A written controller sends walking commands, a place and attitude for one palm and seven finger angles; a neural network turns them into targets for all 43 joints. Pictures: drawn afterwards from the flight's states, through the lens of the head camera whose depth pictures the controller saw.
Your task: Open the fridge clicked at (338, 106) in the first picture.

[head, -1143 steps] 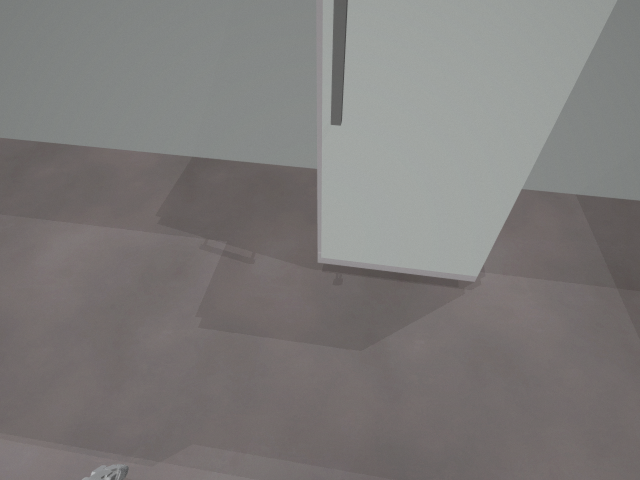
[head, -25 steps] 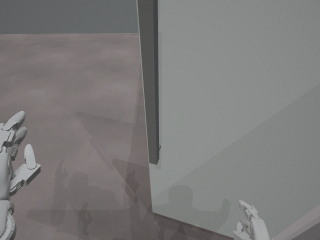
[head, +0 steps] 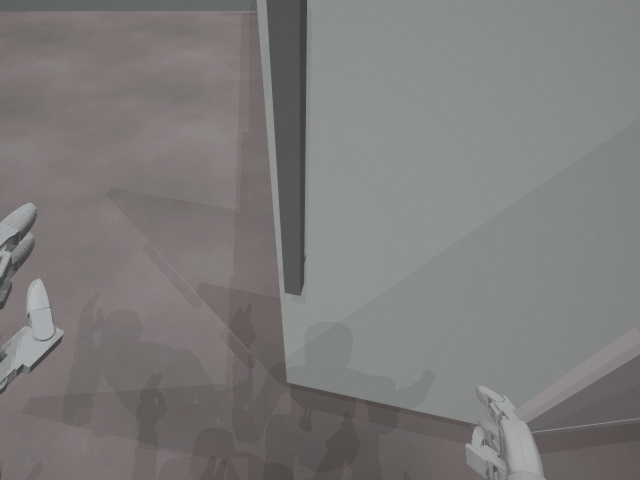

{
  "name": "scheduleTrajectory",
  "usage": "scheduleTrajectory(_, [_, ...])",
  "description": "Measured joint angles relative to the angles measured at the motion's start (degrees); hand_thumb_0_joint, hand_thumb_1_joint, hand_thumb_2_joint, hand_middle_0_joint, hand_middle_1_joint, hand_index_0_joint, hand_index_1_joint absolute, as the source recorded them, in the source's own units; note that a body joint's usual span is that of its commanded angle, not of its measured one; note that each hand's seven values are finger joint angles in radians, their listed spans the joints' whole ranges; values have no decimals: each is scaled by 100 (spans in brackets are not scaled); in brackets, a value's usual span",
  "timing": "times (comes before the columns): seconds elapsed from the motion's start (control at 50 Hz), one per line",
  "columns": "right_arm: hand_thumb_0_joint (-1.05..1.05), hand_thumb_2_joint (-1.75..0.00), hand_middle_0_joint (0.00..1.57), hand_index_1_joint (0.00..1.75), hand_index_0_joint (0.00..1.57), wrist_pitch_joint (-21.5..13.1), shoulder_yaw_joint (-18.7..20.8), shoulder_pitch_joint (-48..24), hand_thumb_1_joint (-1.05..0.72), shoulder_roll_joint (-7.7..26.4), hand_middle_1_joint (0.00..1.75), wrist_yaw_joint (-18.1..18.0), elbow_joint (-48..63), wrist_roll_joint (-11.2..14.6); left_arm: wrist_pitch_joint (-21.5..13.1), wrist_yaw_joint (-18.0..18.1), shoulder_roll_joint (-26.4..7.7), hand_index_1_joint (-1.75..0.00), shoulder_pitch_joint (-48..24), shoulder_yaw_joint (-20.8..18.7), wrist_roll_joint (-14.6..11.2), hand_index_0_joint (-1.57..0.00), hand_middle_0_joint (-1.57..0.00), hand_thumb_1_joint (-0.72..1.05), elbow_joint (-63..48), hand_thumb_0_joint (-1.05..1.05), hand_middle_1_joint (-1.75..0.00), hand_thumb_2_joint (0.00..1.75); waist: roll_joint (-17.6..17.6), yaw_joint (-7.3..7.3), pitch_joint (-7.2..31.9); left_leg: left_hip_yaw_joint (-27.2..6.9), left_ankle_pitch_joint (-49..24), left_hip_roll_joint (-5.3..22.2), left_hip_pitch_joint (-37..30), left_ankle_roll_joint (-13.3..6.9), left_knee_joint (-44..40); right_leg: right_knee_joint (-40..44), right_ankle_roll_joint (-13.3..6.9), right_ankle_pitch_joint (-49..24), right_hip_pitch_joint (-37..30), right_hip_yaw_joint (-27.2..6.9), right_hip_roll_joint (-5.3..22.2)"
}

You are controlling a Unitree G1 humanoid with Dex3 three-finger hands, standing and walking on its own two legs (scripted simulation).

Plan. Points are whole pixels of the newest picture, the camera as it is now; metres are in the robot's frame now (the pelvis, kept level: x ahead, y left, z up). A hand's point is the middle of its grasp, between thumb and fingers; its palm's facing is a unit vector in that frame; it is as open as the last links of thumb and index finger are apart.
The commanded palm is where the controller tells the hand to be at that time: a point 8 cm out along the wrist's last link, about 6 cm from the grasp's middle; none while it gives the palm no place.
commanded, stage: step back with the hand held close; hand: left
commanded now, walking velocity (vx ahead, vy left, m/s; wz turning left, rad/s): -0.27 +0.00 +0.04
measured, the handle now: (296, 157) +0.43 +0.07 +0.19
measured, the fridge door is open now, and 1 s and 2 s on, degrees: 72 72 72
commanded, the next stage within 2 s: stop stepping back and stand still in 1.10 s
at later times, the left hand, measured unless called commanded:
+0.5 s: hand out of the picture +0.14 +0.27 +0.16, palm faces +0.46 -0.74 -0.48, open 7.5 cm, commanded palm +0.06 +0.31 +0.18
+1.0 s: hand out of the picture +0.08 +0.27 +0.17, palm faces +0.44 -0.79 -0.43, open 7.5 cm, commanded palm +0.03 +0.31 +0.18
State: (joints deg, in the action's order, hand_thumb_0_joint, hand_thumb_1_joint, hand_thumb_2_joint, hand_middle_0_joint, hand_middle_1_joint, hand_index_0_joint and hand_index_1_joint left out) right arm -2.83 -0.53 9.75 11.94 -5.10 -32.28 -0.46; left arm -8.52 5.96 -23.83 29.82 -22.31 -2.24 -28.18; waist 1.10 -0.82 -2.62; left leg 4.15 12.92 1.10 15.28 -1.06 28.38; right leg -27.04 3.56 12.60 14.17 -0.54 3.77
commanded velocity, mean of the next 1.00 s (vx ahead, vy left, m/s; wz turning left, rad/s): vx -0.34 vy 0.00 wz -0.02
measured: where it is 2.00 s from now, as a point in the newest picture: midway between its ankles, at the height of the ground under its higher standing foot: outside the picture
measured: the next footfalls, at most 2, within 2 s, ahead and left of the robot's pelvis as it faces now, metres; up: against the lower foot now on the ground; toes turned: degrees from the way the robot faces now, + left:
right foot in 0.94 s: -0.19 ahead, -0.08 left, +0.00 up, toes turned -1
left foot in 1.46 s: -0.15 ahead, +0.14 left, +0.00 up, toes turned +1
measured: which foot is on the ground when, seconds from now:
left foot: down 0.00-1.00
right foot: down 0.00-0.74, up 0.76-0.92, down 0.94-1.00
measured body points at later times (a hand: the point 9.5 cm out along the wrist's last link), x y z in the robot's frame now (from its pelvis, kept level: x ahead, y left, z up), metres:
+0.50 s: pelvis -0.06 +0.00 -0.01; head -0.03 +0.03 +0.43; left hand +0.11 +0.31 +0.19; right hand +0.12 -0.22 -0.08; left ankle +0.02 +0.11 -0.74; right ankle +0.00 -0.15 -0.74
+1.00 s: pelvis -0.12 +0.01 -0.01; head -0.08 +0.04 +0.44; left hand +0.05 +0.31 +0.19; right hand +0.08 -0.21 -0.08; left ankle +0.01 +0.10 -0.73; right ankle -0.16 -0.13 -0.74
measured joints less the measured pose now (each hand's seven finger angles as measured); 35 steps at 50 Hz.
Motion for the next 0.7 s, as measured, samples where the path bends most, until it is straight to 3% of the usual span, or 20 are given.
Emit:
scheduleTrajectory(0.12, [1, -90, 20, 30, 20, -72, -19, 118, -90, -56, 30, -14, 72, 22, -160, 87, -128, -30, 12, -206, 34, -21, -21, 89, -172, 2, -31, 90, 89, -17, -75, -51, -50, -14, 309, -36, 236, -225, 3, -39, 276, 35, 18])
scheduleTrajectory(0.34, [1, -90, 21, 30, 21, -324, -40, 234, -90, -44, 30, 28, -103, -9, -474, 199, 120, -30, -132, -209, 121, -21, -21, 89, -241, 2, -31, 90, 16, -70, -13, -201, -75, 55, 826, -50, 665, -409, -43, -164, 636, 142, -64])
scheduleTrajectory(0.48, [1, -90, 21, 30, 21, -476, -24, 339, -90, -112, 30, 2, -77, 12, -603, 184, -121, -30, -214, -372, 192, -21, -21, 88, -154, 2, -31, 90, 78, 119, -32, -378, -224, -64, 953, -70, 680, -651, -148, 30, 646, -121, -283])
scheduleTrajectory(0.56, [1, -90, 21, 30, 21, -525, -13, 254, -90, -94, 30, 53, -85, -15, -685, 146, -119, -30, -139, -517, 179, -21, -21, 89, -213, 2, -31, 90, 33, 31, -85, -393, -170, 9, 1086, -47, 845, -732, -66, 16, 756, -155, -370])
scheduleTrajectory(0.64, [1, -90, 21, 30, 21, -479, 31, 147, -90, -47, 30, 93, -179, -44, -741, 152, -29, -30, -168, -382, 149, -21, -21, 89, -340, 2, -31, 90, 114, -51, -80, -376, 208, -45, 1205, 8, 947, -710, -85, -71, 861, -219, -344])
scheduleTrajectory(0.7, [1, -90, 21, 30, 21, -398, 68, 56, -90, 12, 30, 86, -211, -57, -760, 172, -26, -30, -217, -283, 148, -21, -21, 88, -413, 2, -31, 90, 136, -27, -109, -360, -180, -75, 1208, -10, 822, -693, -26, -147, 897, -253, -322])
